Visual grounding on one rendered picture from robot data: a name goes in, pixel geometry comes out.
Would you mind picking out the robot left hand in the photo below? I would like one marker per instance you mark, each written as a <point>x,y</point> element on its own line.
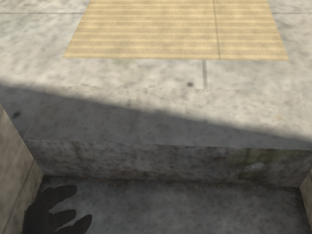
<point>38,220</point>

